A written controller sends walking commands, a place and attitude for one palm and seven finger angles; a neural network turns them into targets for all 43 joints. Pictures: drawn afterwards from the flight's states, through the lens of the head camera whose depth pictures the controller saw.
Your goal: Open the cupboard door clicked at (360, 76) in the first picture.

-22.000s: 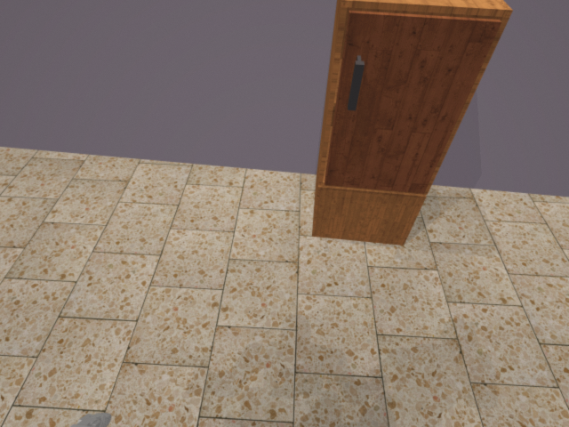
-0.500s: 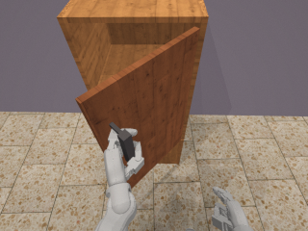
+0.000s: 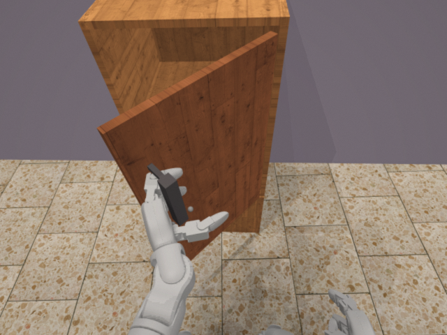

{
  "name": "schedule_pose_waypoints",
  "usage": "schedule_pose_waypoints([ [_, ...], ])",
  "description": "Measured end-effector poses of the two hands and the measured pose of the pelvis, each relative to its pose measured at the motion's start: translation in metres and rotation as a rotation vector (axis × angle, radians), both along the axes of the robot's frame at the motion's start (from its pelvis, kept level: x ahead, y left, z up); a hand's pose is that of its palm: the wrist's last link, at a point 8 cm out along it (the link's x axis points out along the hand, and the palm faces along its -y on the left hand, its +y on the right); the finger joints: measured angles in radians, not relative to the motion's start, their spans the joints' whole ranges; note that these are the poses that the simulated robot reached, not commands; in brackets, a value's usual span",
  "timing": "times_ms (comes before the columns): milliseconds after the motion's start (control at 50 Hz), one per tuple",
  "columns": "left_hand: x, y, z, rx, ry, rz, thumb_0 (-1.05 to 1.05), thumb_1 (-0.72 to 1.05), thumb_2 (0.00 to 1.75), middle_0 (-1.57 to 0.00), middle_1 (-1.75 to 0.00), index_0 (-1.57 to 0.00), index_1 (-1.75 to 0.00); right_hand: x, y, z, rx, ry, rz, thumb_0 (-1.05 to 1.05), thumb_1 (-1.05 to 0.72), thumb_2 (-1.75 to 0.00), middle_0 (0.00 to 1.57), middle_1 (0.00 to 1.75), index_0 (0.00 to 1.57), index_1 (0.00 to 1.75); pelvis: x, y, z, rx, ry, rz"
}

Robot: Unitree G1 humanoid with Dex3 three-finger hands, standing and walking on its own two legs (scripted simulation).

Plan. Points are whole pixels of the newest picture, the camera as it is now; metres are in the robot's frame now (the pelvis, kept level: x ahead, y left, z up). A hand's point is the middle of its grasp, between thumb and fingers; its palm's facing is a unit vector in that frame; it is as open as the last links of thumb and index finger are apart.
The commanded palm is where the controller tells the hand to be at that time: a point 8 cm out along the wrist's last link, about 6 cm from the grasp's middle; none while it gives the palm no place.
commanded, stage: open thumb and fingers to let go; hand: left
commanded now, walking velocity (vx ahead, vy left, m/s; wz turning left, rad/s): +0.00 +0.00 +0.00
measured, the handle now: (167, 194) +0.35 +0.12 +0.05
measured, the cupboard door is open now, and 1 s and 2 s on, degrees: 47 49 49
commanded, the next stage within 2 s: slide the hand sideways off the handle in 0.34 s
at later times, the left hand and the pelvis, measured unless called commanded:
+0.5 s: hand (187, 214) +0.31 +0.08 +0.05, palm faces +0.25 -0.97 -0.04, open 15.0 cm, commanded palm +0.27 +0.12 +0.05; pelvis +0.00 +0.03 +0.00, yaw -1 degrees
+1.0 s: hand (170, 245) +0.26 +0.10 +0.05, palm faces -0.08 -1.00 -0.01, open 16.3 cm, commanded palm +0.23 +0.16 +0.05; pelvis +0.00 +0.05 -0.01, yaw -2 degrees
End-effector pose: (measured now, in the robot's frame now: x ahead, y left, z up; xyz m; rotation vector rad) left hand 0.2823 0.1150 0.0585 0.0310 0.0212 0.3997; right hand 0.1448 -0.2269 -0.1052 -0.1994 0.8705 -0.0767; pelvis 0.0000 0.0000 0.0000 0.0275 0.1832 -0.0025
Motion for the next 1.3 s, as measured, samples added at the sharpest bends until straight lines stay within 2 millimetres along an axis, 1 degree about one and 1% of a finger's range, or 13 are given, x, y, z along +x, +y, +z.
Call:
schedule_pose_waypoints([
  [80, 0.000, 0.001, -0.001, -0.008, 0.001, -0.007, 0.00, -0.34, 0.37, -0.30, -1.17, -0.30, -1.18, -0.004, 0.003, 0.001, 0.000, 0.001, -0.006, 0.01, -0.91, -0.90, 0.20, 0.30, 0.20, 0.30, -0.002, 0.003, 0.000, -0.001, -0.003, -0.005],
  [160, 0.000, 0.002, -0.001, -0.010, -0.002, -0.023, 0.00, -0.42, 0.33, -0.28, -1.05, -0.29, -1.06, -0.004, 0.010, 0.003, 0.002, -0.006, -0.007, 0.01, -0.91, -0.90, 0.20, 0.30, 0.20, 0.30, -0.003, 0.008, 0.001, -0.005, -0.005, -0.009],
  [260, 0.001, 0.002, -0.002, -0.011, -0.005, -0.045, -0.01, -0.47, 0.31, -0.26, -0.86, -0.27, -0.86, 0.000, 0.020, 0.005, 0.006, -0.023, -0.001, 0.01, -0.91, -0.90, 0.20, 0.30, 0.20, 0.30, -0.003, 0.015, 0.000, -0.010, -0.006, -0.013],
  [460, -0.001, 0.008, -0.002, -0.011, -0.006, -0.085, -0.01, -0.50, 0.30, -0.38, -0.59, -0.37, -0.63, 0.012, 0.043, 0.010, 0.017, -0.054, 0.029, 0.01, -0.90, -0.90, 0.20, 0.30, 0.21, 0.30, -0.004, 0.030, -0.001, -0.020, -0.009, -0.014],
  [500, -0.003, 0.011, -0.003, 0.010, -0.016, -0.152, -0.01, -0.50, 0.30, -0.38, -0.55, -0.34, -0.59, 0.013, 0.046, 0.010, 0.016, -0.058, 0.041, 0.01, -0.90, -0.90, 0.20, 0.30, 0.21, 0.30, -0.005, 0.032, -0.003, -0.019, -0.010, -0.012],
  [600, -0.008, 0.023, -0.004, 0.068, -0.035, -0.501, -0.01, -0.50, 0.30, -0.29, -0.43, -0.22, -0.46, 0.008, 0.050, 0.010, 0.021, -0.084, 0.034, 0.01, -0.90, -0.90, 0.20, 0.30, 0.21, 0.30, -0.008, 0.039, -0.006, -0.026, -0.021, -0.005],
  [660, -0.010, 0.026, -0.005, -0.002, -0.016, -0.564, -0.01, -0.50, 0.30, -0.24, -0.38, -0.18, -0.40, 0.003, 0.052, 0.011, 0.028, -0.097, 0.016, 0.01, -0.90, -0.90, 0.20, 0.30, 0.21, 0.30, -0.009, 0.044, -0.005, -0.028, -0.031, -0.011],
  [720, -0.013, 0.027, -0.005, -0.058, -0.010, -0.533, -0.01, -0.50, 0.30, -0.20, -0.35, -0.17, -0.36, -0.002, 0.053, 0.014, 0.028, -0.103, 0.011, 0.01, -0.90, -0.90, 0.20, 0.30, 0.21, 0.30, -0.009, 0.047, -0.004, -0.025, -0.029, -0.018],
  [840, -0.023, 0.024, -0.002, -0.048, -0.038, -0.507, -0.01, -0.50, 0.30, -0.17, -0.31, -0.16, -0.32, -0.005, 0.055, 0.016, 0.026, -0.111, 0.016, 0.01, -0.90, -0.90, 0.20, 0.30, 0.21, 0.30, -0.008, 0.050, -0.006, -0.022, -0.017, -0.028],
  [920, -0.032, 0.029, -0.003, -0.030, -0.029, -0.500, -0.01, -0.50, 0.30, -0.16, -0.31, -0.16, -0.31, -0.003, 0.055, 0.017, 0.026, -0.115, 0.015, 0.01, -0.90, -0.90, 0.20, 0.30, 0.21, 0.30, -0.006, 0.050, -0.008, -0.024, -0.016, -0.031],
  [1060, -0.049, 0.046, -0.003, -0.030, -0.011, -0.462, -0.01, -0.50, 0.30, -0.15, -0.30, -0.15, -0.31, 0.010, 0.056, 0.020, 0.028, -0.149, 0.027, 0.01, -0.90, -0.90, 0.20, 0.30, 0.21, 0.30, -0.002, 0.048, -0.009, -0.027, -0.013, -0.025],
  [1200, -0.062, 0.051, -0.003, -0.026, -0.005, -0.458, -0.01, -0.50, 0.30, -0.15, -0.30, -0.15, -0.30, 0.026, 0.055, 0.021, 0.025, -0.190, 0.051, 0.01, -0.90, -0.90, 0.20, 0.30, 0.21, 0.30, 0.002, 0.043, -0.014, -0.029, 0.001, -0.014],
  [1300, -0.070, 0.057, -0.005, -0.017, 0.016, -0.447, -0.01, -0.50, 0.30, -0.15, -0.30, -0.15, -0.30, 0.033, 0.051, 0.021, 0.025, -0.209, 0.053, 0.01, -0.90, -0.90, 0.20, 0.30, 0.21, 0.30, 0.005, 0.039, -0.016, -0.029, 0.008, -0.010],
])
